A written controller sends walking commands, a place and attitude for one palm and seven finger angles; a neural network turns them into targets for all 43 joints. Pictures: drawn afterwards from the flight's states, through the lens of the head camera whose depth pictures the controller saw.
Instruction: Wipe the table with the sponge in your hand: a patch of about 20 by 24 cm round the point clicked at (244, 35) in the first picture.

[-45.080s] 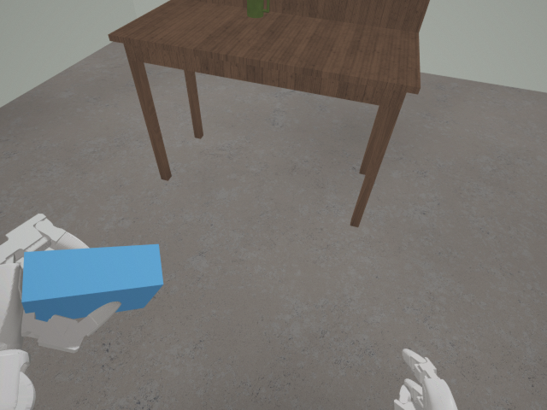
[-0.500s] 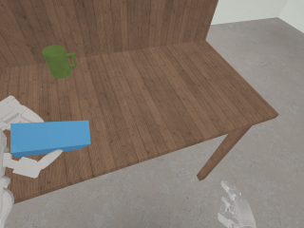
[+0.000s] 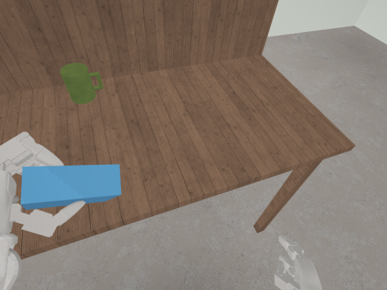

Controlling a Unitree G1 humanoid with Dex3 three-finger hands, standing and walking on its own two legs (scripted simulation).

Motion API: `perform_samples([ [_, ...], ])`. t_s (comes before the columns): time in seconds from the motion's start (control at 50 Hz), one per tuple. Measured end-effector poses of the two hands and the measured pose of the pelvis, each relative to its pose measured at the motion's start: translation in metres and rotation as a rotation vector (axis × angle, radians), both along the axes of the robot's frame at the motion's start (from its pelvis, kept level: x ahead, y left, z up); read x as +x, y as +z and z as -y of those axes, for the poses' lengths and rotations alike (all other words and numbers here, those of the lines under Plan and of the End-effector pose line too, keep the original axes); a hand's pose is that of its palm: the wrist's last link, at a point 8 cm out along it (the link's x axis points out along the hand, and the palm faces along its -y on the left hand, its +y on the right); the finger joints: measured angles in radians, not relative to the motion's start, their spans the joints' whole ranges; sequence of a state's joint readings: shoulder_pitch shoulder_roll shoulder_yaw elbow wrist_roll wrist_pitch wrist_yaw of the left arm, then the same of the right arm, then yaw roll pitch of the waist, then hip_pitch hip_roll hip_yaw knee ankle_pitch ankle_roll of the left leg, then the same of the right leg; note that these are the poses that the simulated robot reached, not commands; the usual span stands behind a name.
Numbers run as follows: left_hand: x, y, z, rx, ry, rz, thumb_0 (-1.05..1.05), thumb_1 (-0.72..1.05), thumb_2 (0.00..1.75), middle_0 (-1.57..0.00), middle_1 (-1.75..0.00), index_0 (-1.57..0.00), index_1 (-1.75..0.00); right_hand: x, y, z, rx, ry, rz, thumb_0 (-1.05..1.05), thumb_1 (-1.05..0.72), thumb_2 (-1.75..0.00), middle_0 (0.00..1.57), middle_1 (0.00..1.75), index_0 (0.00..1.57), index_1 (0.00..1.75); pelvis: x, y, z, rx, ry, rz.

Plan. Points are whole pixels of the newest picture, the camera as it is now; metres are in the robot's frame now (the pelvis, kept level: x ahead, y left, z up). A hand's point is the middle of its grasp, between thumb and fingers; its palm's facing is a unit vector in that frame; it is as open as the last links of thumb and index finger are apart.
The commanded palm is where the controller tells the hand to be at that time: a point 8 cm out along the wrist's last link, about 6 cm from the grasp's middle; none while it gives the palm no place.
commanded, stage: look again from close up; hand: left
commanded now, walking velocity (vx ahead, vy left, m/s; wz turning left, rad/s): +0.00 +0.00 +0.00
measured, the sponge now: (85, 186) +0.24 +0.21 +0.13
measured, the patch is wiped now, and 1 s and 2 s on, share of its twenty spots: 0.00 0.00 0.00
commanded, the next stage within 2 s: turn the palm down, sponge in hand in 0.12 s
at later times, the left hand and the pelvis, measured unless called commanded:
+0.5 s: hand (66, 187) +0.22 +0.22 +0.15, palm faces +0.29 -0.76 -0.58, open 9.2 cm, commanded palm +0.17 +0.27 +0.18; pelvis -0.01 -0.02 -0.01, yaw +1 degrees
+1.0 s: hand (89, 185) +0.23 +0.19 +0.16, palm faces +0.24 -0.53 -0.81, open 9.2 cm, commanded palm +0.19 +0.24 +0.20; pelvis +0.01 -0.07 -0.01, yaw +1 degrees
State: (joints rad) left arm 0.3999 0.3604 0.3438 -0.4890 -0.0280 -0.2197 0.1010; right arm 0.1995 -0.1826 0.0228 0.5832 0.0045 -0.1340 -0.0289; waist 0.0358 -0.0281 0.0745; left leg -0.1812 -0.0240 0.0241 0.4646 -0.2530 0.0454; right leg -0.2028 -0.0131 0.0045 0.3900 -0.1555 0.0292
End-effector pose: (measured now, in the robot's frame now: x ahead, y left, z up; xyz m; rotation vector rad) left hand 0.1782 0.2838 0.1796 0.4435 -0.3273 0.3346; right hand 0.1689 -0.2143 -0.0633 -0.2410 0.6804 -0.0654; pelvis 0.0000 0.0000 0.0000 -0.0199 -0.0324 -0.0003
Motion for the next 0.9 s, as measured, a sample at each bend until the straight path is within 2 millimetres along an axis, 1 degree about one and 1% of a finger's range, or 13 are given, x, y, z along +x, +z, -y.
perform_samples([
  [0.22, -0.003, -0.016, 0.002, -0.03, 0.017, -0.076, -0.01, -0.45, 1.06, -0.81, -1.41, -0.83, -1.41, -0.009, 0.002, 0.014, -0.009, -0.032, 0.005, 0.01, -0.91, -0.9, 0.2, 0.3, 0.2, 0.3, -0.003, 0.001, 0.005, 0.0, -0.001, 0.001],
  [0.26, 0.004, 0.001, -0.001, 0.109, -0.007, -0.036, -0.01, -0.46, 1.06, -0.82, -1.41, -0.84, -1.41, -0.01, 0.001, 0.014, -0.046, 0.009, 0.003, 0.01, -0.91, -0.9, 0.2, 0.3, 0.2, 0.3, -0.007, -0.003, 0.009, 0.002, 0.025, 0.001],
  [0.3, 0.015, 0.019, -0.013, 0.179, 0.036, -0.003, -0.01, -0.46, 1.06, -0.82, -1.4, -0.84, -1.41, -0.009, -0.006, 0.014, -0.059, 0.072, -0.022, 0.01, -0.91, -0.9, 0.2, 0.3, 0.2, 0.29, -0.01, -0.005, 0.013, 0.012, 0.041, 0.005],
  [0.36, 0.023, 0.032, -0.025, 0.069, 0.11, -0.01, -0.01, -0.46, 1.06, -0.82, -1.41, -0.84, -1.41, -0.004, -0.013, 0.017, -0.024, 0.075, -0.02, 0.01, -0.91, -0.9, 0.2, 0.3, 0.2, 0.3, -0.01, -0.005, 0.015, 0.017, 0.024, 0.007],
  [0.38, 0.023, 0.032, -0.024, 0.036, 0.122, -0.036, -0.01, -0.46, 1.06, -0.81, -1.41, -0.84, -1.41, -0.002, -0.014, 0.018, -0.007, 0.065, -0.007, 0.01, -0.91, -0.9, 0.2, 0.3, 0.2, 0.3, -0.009, -0.005, 0.015, 0.018, 0.019, 0.009],
  [0.42, 0.022, 0.026, -0.013, 0.034, 0.125, -0.122, -0.01, -0.45, 1.06, -0.81, -1.41, -0.83, -1.42, 0.004, -0.015, 0.02, 0.024, 0.049, 0.02, 0.01, -0.91, -0.9, 0.2, 0.3, 0.2, 0.3, -0.007, -0.005, 0.016, 0.021, 0.015, 0.013],
  [0.5, 0.01, 0.001, 0.024, 0.147, 0.069, -0.308, -0.01, -0.45, 1.06, -0.81, -1.42, -0.83, -1.42, 0.015, -0.013, 0.024, 0.058, 0.043, 0.064, 0.01, -0.91, -0.9, 0.2, 0.3, 0.2, 0.3, -0.006, -0.007, 0.023, 0.032, 0.01, 0.02],
  [0.56, -0.003, -0.009, 0.039, 0.174, 0.039, -0.334, -0.01, -0.45, 1.06, -0.81, -1.41, -0.83, -1.42, 0.022, -0.011, 0.028, 0.048, 0.049, 0.075, 0.01, -0.91, -0.9, 0.2, 0.3, 0.2, 0.3, -0.006, -0.009, 0.034, 0.038, 0.014, 0.018],
  [0.62, -0.012, -0.003, 0.039, 0.196, 0.097, -0.252, -0.01, -0.46, 1.06, -0.82, -1.41, -0.84, -1.41, 0.027, -0.012, 0.035, 0.023, 0.072, 0.066, 0.01, -0.91, -0.9, 0.2, 0.3, 0.2, 0.3, -0.006, -0.01, 0.046, 0.035, 0.028, 0.017],
  [0.68, -0.017, 0.012, 0.031, 0.252, 0.212, -0.183, -0.01, -0.46, 1.06, -0.82, -1.41, -0.84, -1.41, 0.031, -0.016, 0.042, 0.005, 0.097, 0.047, 0.01, -0.91, -0.9, 0.2, 0.3, 0.2, 0.3, -0.006, -0.011, 0.056, 0.029, 0.044, 0.017],
  [0.76, -0.011, 0.022, 0.024, 0.309, 0.304, -0.246, -0.01, -0.46, 1.06, -0.82, -1.41, -0.84, -1.42, 0.036, -0.025, 0.053, 0.007, 0.091, 0.023, 0.01, -0.91, -0.9, 0.2, 0.3, 0.2, 0.3, -0.004, -0.011, 0.063, 0.027, 0.055, 0.019],
  [0.82, 0.0, 0.019, 0.029, 0.338, 0.277, -0.362, -0.01, -0.46, 1.06, -0.81, -1.41, -0.84, -1.42, 0.039, -0.03, 0.061, 0.019, 0.056, 0.021, 0.01, -0.91, -0.9, 0.2, 0.3, 0.2, 0.3, -0.001, -0.01, 0.066, 0.03, 0.05, 0.018],
  [0.9, 0.014, 0.013, 0.05, 0.397, 0.161, -0.427, -0.01, -0.46, 1.06, -0.81, -1.42, -0.83, -1.42, 0.041, -0.03, 0.071, 0.026, 0.008, 0.033, 0.01, -0.91, -0.9, 0.2, 0.3, 0.2, 0.3, 0.005, -0.01, 0.068, 0.036, 0.035, 0.009],
])
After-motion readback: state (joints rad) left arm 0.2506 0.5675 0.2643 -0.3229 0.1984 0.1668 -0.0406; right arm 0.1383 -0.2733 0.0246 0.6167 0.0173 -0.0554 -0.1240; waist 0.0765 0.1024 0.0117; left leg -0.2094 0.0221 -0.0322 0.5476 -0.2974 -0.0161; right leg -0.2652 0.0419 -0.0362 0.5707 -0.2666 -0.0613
